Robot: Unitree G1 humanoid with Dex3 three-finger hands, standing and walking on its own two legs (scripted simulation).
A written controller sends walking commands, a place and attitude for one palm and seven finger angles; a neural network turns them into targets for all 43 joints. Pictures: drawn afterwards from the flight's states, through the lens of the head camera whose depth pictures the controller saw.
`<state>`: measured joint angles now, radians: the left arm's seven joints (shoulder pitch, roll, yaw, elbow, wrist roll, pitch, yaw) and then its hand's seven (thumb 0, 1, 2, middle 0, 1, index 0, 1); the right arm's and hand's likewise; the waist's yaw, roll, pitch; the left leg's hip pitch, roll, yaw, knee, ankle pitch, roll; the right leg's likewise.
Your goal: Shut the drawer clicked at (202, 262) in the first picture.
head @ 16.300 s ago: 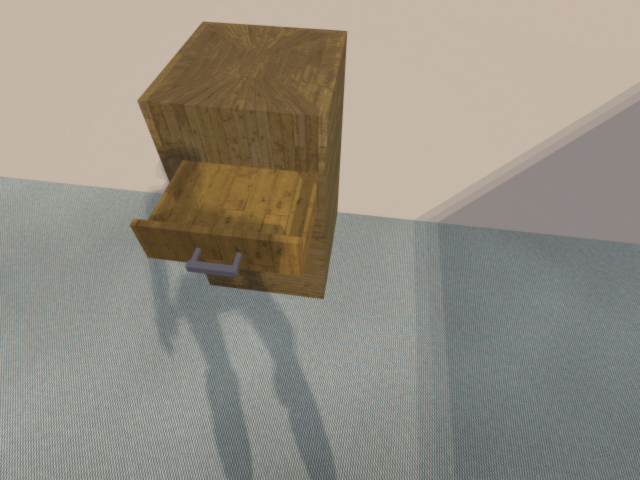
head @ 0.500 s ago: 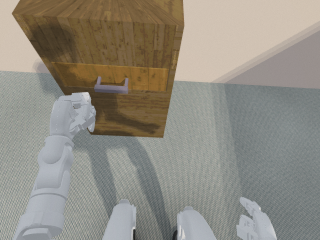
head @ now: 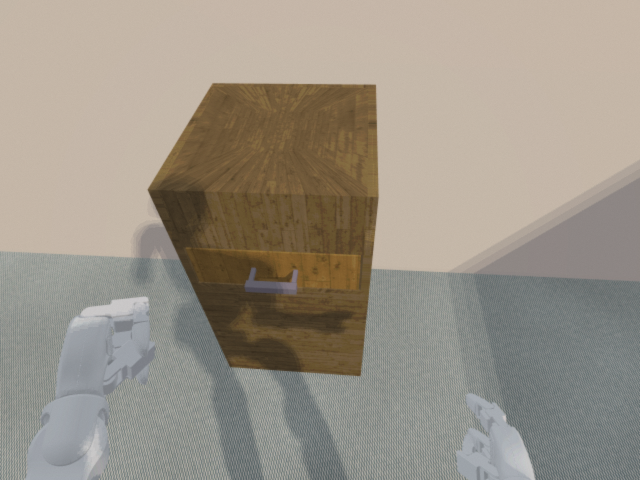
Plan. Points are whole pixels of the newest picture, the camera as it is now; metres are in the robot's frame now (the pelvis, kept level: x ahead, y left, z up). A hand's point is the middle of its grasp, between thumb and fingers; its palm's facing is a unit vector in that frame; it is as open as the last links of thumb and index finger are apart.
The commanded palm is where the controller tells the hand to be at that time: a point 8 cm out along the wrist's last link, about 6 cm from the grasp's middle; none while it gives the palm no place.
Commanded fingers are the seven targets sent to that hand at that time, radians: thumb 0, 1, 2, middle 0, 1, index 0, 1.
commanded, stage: draw the hand back to the body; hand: left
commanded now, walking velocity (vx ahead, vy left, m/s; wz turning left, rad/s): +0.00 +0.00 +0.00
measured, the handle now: (272, 280) +0.56 +0.16 -0.22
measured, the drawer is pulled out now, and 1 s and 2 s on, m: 0.00 0.00 0.00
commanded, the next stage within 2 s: step back with the hand held close in 0.42 s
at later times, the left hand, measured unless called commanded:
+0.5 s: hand (76, 379) +0.17 +0.22 +0.17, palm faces +0.41 -0.83 -0.39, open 3.2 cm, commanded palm +0.12 +0.26 +0.19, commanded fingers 0.00 0.90 0.90 -1.40 -1.60 -1.40 -1.60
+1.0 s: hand (36, 405) +0.15 +0.24 +0.17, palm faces +0.29 -0.80 -0.52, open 3.2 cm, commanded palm +0.08 +0.28 +0.19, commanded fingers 0.00 0.90 0.90 -1.40 -1.60 -1.40 -1.60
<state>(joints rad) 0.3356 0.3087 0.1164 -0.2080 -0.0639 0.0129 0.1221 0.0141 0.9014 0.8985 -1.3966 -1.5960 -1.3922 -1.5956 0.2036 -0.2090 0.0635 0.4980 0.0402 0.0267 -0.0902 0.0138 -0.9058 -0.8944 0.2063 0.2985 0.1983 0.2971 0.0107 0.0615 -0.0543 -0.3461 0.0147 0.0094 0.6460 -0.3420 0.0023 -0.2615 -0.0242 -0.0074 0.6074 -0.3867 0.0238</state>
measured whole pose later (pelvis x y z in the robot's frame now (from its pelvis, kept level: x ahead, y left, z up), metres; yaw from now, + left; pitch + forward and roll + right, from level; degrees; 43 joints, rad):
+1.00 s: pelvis -0.05 +0.00 +0.01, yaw -1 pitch +1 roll -1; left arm 0.65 0.41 0.37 -0.57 -0.05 -0.21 0.13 0.01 0.89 0.90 -1.40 -1.60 -1.40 -1.59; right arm 0.19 -0.22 -0.02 0.55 0.01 -0.01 -0.08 0.02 -0.91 -0.89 0.20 0.30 0.20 0.30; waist 0.00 0.03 0.05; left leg -0.32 0.02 0.02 0.48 -0.18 0.01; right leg -0.25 -0.02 0.00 0.47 -0.23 0.03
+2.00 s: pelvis -0.17 +0.01 +0.01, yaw +4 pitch +2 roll -2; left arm 0.59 0.42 0.41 -0.60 -0.02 -0.33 0.12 0.01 0.89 0.90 -1.41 -1.60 -1.41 -1.60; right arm 0.14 -0.19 -0.03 0.62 -0.01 -0.06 -0.07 0.02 -0.91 -0.89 0.21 0.30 0.20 0.30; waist 0.02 -0.03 0.04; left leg -0.42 -0.01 0.04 0.51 -0.13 0.05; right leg -0.30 0.05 0.09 0.58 -0.29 0.02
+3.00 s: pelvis -0.29 +0.01 +0.00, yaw +0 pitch +0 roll +0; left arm 0.33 0.27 0.16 0.14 0.04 -0.04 0.03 0.00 0.90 0.90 -1.36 -1.56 -1.36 -1.56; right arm 0.17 -0.25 -0.03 0.77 -0.02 -0.05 -0.01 0.01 -0.91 -0.89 0.20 0.30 0.20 0.30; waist 0.01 0.06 -0.03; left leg -0.39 0.02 0.03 0.63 -0.24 0.01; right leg -0.29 -0.02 -0.09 0.64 -0.35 -0.02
